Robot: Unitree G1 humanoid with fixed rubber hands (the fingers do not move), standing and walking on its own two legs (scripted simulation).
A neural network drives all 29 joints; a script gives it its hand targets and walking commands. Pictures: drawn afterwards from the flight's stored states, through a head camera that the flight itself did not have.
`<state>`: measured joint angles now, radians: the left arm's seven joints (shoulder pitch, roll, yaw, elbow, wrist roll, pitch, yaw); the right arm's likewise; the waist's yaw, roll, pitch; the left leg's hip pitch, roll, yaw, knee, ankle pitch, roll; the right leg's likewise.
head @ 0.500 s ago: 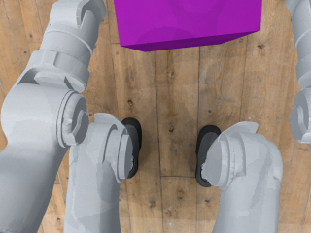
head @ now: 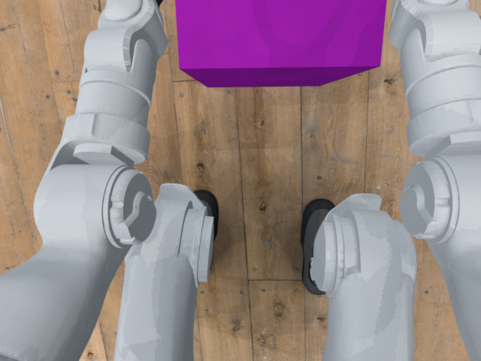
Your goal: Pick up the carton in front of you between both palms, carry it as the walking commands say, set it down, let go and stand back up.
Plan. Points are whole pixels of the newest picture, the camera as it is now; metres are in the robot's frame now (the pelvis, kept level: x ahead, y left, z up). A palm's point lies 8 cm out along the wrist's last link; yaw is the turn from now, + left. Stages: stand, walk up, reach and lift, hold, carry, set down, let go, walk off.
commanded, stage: reach and lift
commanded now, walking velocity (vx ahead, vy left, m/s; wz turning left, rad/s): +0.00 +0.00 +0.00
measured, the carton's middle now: (270, 3) +0.57 -0.01 -0.23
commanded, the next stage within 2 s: none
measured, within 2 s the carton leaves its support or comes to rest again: neither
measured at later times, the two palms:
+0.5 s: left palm out of the picture +0.50 +0.13 +0.06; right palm out of the picture +0.50 -0.16 +0.06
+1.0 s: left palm out of the picture +0.47 +0.14 +0.20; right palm out of the picture +0.46 -0.16 +0.20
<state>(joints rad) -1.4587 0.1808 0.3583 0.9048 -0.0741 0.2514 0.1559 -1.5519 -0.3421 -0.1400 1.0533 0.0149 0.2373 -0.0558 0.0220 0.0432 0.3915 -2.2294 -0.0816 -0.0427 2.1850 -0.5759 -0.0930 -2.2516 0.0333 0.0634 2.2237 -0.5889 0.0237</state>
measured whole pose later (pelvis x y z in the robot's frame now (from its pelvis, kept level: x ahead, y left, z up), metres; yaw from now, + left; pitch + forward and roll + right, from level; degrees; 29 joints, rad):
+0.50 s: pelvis -0.01 +0.01 +0.11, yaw -2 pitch +41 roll +2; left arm -1.17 -0.02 0.62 0.74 0.28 0.39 0.08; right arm -1.24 -0.07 -0.51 0.87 -0.32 0.37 0.00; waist 0.02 0.01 -0.09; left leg -2.03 -0.13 -0.09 1.79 -0.48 -0.09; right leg -2.05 0.10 0.10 1.80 -0.47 0.06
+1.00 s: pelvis +0.05 +0.01 +0.24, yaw -3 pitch +36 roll +1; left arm -0.69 -0.10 0.45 0.61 0.20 0.37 0.08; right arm -0.74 0.05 -0.38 0.67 -0.23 0.38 -0.02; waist 0.02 0.01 -0.27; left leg -1.50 -0.11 -0.12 1.37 -0.50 -0.06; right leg -1.51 0.09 0.11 1.38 -0.49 0.04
